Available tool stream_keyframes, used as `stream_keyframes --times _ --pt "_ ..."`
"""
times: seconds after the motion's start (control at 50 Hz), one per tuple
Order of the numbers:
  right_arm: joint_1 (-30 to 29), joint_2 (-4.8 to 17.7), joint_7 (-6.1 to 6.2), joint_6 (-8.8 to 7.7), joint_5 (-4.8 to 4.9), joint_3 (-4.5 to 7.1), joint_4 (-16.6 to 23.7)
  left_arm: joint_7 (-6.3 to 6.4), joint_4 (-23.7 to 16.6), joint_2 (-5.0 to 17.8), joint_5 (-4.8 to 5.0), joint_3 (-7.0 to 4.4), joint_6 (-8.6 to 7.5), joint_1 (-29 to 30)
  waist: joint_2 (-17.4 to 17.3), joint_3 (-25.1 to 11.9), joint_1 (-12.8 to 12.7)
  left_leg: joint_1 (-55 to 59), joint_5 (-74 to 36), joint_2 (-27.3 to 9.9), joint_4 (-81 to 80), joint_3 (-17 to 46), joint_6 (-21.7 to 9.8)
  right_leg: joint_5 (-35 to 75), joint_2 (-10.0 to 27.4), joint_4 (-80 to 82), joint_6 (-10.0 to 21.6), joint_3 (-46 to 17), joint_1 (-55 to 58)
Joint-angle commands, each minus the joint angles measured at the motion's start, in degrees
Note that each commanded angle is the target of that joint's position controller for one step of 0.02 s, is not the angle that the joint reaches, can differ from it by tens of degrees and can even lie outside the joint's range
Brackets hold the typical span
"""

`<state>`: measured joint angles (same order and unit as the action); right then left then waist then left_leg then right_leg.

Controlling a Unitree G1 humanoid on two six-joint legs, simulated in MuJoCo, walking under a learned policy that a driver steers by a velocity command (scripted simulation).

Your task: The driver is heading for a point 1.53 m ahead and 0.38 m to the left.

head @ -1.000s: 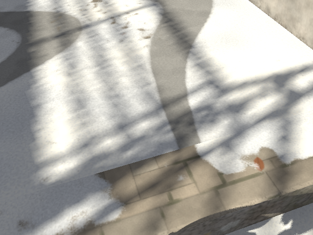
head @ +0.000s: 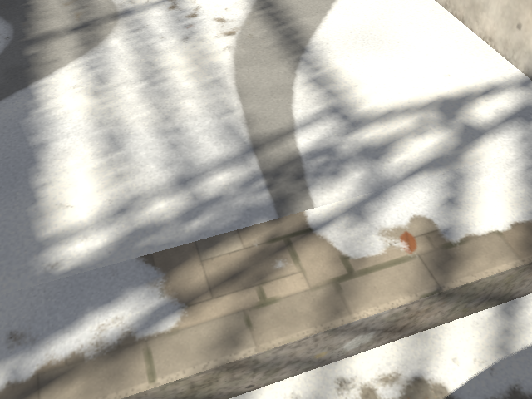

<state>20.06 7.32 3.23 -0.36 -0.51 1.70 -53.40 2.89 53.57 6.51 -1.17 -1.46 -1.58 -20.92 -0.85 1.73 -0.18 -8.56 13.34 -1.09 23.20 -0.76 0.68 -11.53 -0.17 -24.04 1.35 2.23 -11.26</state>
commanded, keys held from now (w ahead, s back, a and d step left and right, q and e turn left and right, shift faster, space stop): no key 0.64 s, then w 0.28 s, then w+q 0.08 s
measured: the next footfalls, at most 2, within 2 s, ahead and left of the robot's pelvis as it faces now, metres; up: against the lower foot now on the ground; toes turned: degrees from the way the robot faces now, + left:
left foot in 1.32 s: +0.27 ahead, +0.10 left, +0.17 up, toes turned +11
right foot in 1.82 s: +0.64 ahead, -0.01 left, +0.34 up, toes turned +19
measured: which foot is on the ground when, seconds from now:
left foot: down 0.00-0.98, up 1.00-1.00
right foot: down 0.00-1.00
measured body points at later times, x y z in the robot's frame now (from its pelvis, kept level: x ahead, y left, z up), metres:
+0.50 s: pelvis -0.01 -0.01 +0.00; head -0.01 -0.01 +0.45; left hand -0.02 +0.20 -0.15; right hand -0.05 -0.21 -0.16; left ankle -0.01 +0.13 -0.74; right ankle +0.02 -0.10 -0.74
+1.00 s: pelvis +0.04 -0.02 -0.01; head +0.04 -0.02 +0.44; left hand +0.07 +0.21 -0.15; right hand +0.00 -0.24 -0.17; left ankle -0.01 +0.12 -0.73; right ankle +0.02 -0.10 -0.75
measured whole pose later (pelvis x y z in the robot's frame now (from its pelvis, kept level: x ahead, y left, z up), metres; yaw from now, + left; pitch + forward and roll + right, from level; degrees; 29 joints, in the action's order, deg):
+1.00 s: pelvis +0.04 -0.02 -0.01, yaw +2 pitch +2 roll +0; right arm 25.4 9.2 -1.1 0.0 -4.8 2.6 -57.8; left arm -1.2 53.7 9.1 -3.8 -1.8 -5.8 -20.5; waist -0.7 -3.0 0.8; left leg -16.5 21.6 0.1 39.4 2.8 -8.7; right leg -16.9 -0.4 -29.8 4.4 5.2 -14.2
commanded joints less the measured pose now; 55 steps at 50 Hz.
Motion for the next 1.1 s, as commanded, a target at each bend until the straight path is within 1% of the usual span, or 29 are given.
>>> stream_keyframes --times 0.02,0.06,0.14,0.16,0.2,0.26,0.64,0.66,0.68,0.72,0.74,0.76,0.78,0.8,0.82,0.84,0.86,0.88,0.9,0.92,0.94,0.96,0.98,1.0,1.02,1.04,1.06,1.08,1.1 --pt "5.1 2.4 -0.12 -0.11 -0.08 0.24 0.1 -0.45 -1.8 2.3 0.06 0.14 -0.57 -3.3 3.0 3.6 0.2 -3.7 0.0 -4.1 -4.1 3.1 -3.6 0.3 6.4 6.4 2.3 -6.8 -1.2" --pt "5.6 2.2 -0.1 -0.02 -0.08 0.01 -0.6 -0.6 -1.8 2.3 0.01 0.16 -0.44 -3.3 2.7 3.9 0.1 -3.9 0.5 -4.1 -3.8 3.1 -3.4 -2.2 6.5 7.1 2.4 -7.1 -1.7" --pt "6.8 2.0 -0.05 0.22 -0.25 -0.38 -1.3 -0.67 -1.4 2.8 0.22 0.03 -0.5 -3.2 2.8 4.4 0.2 -4.5 1.7 -4.0 -3.4 3.0 -3.4 -5.8 6.6 8.3 2.5 -7.8 -2.6" --pt "7.2 2.6 -0.03 0.15 -0.13 -0.22 -1.6 -0.71 -1.3 2.7 0.28 0.0 -0.39 -3.2 2.7 4.4 0.1 -5.0 1.9 -3.9 -3.4 3.0 -3.5 -6.1 6.6 8.4 2.7 -7.9 -2.3" --pt "7.8 2.1 -0.06 0.09 -0.09 -0.41 -2.0 -0.77 -1.0 2.6 0.27 0.03 -0.31 -3.4 2.6 4.4 0.1 -5.1 2.0 -4.0 -3.4 3.1 -3.6 -6.4 6.6 8.5 2.7 -7.9 -2.4" --pt "8.6 1.6 -0.01 0.01 -0.11 -0.67 -2.6 -0.85 -0.6 2.5 0.23 0.06 -0.27 -3.5 2.1 4.5 0.1 -5.4 2.0 -4.1 -3.3 3.2 -3.7 -6.1 6.4 8.3 2.7 -7.7 -2.4" --pt "9.9 1.2 0.11 -0.56 -0.14 -1.34 -3.3 -1.14 2.4 2.0 0.48 0.61 -0.26 -3.9 0.9 4.1 0.0 -5.2 -0.1 -4.7 -3.8 3.9 -4.4 -1.3 6.1 6.2 2.4 -5.7 -2.3" --pt "10.1 1.4 0.07 -0.53 -0.15 -1.26 -3.3 -1.15 2.6 2.2 0.46 0.5 -0.19 -4.2 1.1 3.5 0.0 -5.1 3.3 -4.1 -3.7 3.8 -4.7 -4.9 5.6 6.4 2.6 -5.7 -2.3" --pt "10.2 2.1 0.05 -0.45 -0.15 -0.96 -3.2 -1.17 2.6 3.2 0.46 0.11 -0.05 -4.2 1.4 3.8 0.0 -5.8 7.8 -3.3 -3.1 3.5 -5.1 -9.6 5.1 6.1 3.1 -5.7 -3.1" --pt "9.6 4.1 -0.07 -0.18 -0.07 -0.16 -2.1 -1.19 2.2 5.4 0.58 -0.91 0.54 -4.4 1.7 4.8 0.0 -9.1 20.2 -2.1 -0.9 3.8 -6.9 -23.1 4.1 4.4 4.8 -6.0 -6.1" --pt "9.3 4.8 -0.15 -0.07 -0.09 0.13 -1.4 -1.2 1.8 5.6 0.59 -1.09 0.78 -4.5 1.7 6.4 0.0 -11.6 25.4 -2.3 -0.5 5.0 -7.7 -27.8 4.2 3.7 5.5 -6.7 -8.2" --pt "8.7 5.0 -0.31 -0.07 -0.11 0.23 -0.9 -1.23 1.5 4.8 0.66 -0.96 0.79 -4.5 0.9 7.5 -0.1 -13.4 28.0 -2.8 -0.2 6.5 -8.6 -29.5 4.4 2.6 6.1 -7.3 -9.9" --pt "8.8 4.0 -0.48 -0.13 -0.17 -0.05 -0.4 -1.27 0.9 4.0 0.61 -0.71 0.61 -3.5 0.3 7.8 0.5 -12.6 28.6 -3.4 -0.7 8.3 -9.3 -28.6 4.0 1.1 6.1 -7.2 -12.2" --pt "10.3 3.8 -0.63 -0.48 -0.07 0.06 -0.8 -1.41 -0.4 3.1 0.62 -0.4 0.49 -0.5 -1.6 7.4 2.0 -9.2 28.2 -4.7 -3.3 10.9 -10.4 -24.7 2.7 -1.6 5.6 -5.3 -15.5" --pt "12.4 5.4 -0.66 -0.67 -0.24 0.69 -1.4 -1.68 -1.2 2.4 0.52 -0.28 0.08 1.4 -5.9 5.8 3.4 -4.5 30.7 -7.8 -8.0 16.3 -12.2 -18.9 0.1 -7.7 4.8 -1.2 -18.5" --pt "14.0 8.0 -0.63 -0.71 -0.39 1.73 -2.1 -2.1 -1.9 1.7 0.02 -0.25 -0.38 2.3 -10.5 4.2 4.1 -1.4 35.9 -12.2 -13.2 23.3 -15.0 -13.4 -1.5 -15.5 4.0 3.1 -20.5" --pt "13.1 9.1 -0.61 -0.72 -0.03 2.4 -2.2 -2.56 -2.4 2.1 -0.46 -0.38 -0.94 2.5 -11.8 4.2 4.2 -3.5 37.2 -15.5 -16.3 27.4 -17.4 -10.6 0.7 -22.0 3.7 3.0 -19.9" --pt "10.5 9.4 -0.55 -0.94 0.09 2.69 -2.0 -2.93 -2.8 2.8 -0.38 -0.58 -1.54 1.9 -9.9 5.0 2.8 -6.6 34.3 -16.1 -16.8 27.4 -18.2 -10.2 2.2 -25.1 3.5 2.4 -18.9" --pt "7.7 9.3 -0.58 -1.1 -0.27 2.8 -1.6 -3.41 -3.2 3.5 0.07 -0.65 -2.22 1.0 -7.3 5.6 1.1 -9.0 29.0 -14.9 -16.7 23.2 -17.3 -11.8 2.5 -21.1 3.6 2.2 -15.9" --pt "3.3 8.8 -0.59 -1.07 -0.42 2.73 -0.8 -3.64 -2.3 2.8 0.36 -0.59 -2.5 -2.9 -5.6 5.6 -1.7 -12.6 22.7 -12.0 -14.3 17.8 -15.8 -10.3 2.2 -14.3 4.5 2.8 -8.5" --pt "1.5 8.0 -0.38 -0.7 -0.21 2.6 -0.8 -3.41 -0.5 2.2 0.65 -0.47 -2.77 -7.6 -3.4 6.0 -3.8 -16.2 18.9 -8.3 -9.6 13.4 -15.2 -8.5 -0.3 -5.4 4.9 4.7 -0.4" --pt "-6.9 4.5 -3.61 -0.43 -7.11 -0.23 1.9 -4.76 2.3 2.9 -3.78 0.09 -3.88 -12.4 3.7 0.8 -7.6 -20.9 4.7 -8.2 0.0 14.2 -17.8 7.7 2.7 0.2 6.9 -1.7 12.6" --pt "-7.4 5.3 -6.45 -0.13 -6.86 0.74 1.3 -4.77 6.0 3.7 -4.28 -0.92 -4.97 -21.4 6.1 -1.3 -10.4 -28.5 -7.6 -2.6 17.7 6.2 -17.3 7.1 4.2 4.6 7.3 -4.5 23.0" --pt "2.2 2.5 -9.09 -0.84 -6.4 1.12 -0.5 -4.49 10.1 13.2 -4.72 -2.69 -4.91 -37.1 20.5 -7.3 -9.1 -46.7 9.0 8.4 48.6 2.0 -12.4 30.0 20.1 3.8 23.1 -28.9 34.9" --pt "8.0 4.2 -9.3 -3.05 -4.08 1.79 -3.1 -5.4 12.9 13.2 -6.08 -1.91 -3.26 -40.3 17.4 -1.2 -10.4 -64.7 12.8 9.4 85.0 16.3 -14.0 7.0 31.7 10.8 29.7 -49.4 32.7" --pt "0.5 3.2 -9.13 -4.35 -2.3 0.6 -2.5 -7.05 14.0 10.8 -7.06 -1.13 -1.62 -27.8 8.5 9.2 -5.8 -84.8 7.0 6.9 113.9 18.1 -17.4 -5.5 31.0 8.9 25.5 -41.7 24.2" --pt "-6.9 1.9 -9.71 -4.96 -0.98 -0.48 1.4 -8.68 12.1 5.0 -7.39 0.89 -0.65 -18.2 4.6 6.9 -4.0 -91.0 4.6 6.5 125.6 14.5 -20.8 -12.2 27.3 7.9 21.1 -33.0 18.7" --pt "-7.6 0.5 -9.94 -3.68 -0.9 -1.32 4.3 -9.2 11.8 -0.1 -6.91 3.64 -0.85 -12.8 1.9 1.3 -1.1 -91.0 1.5 5.1 130.4 14.5 -23.7 -10.9 24.6 8.0 18.0 -25.1 14.2" --pt "-9.7 -2.5 -10.45 -2.19 -1.46 -2.59 7.6 -8.87 13.3 -3.5 -6.69 5.46 -0.98 -9.5 -1.5 -0.3 2.2 -87.3 -1.3 3.3 127.0 13.5 -25.8 -8.8 21.8 8.8 14.4 -17.6 7.1"
Over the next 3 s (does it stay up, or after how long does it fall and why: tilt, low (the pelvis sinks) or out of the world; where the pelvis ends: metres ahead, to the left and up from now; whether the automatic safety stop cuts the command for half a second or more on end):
stays up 0.61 0.09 0.33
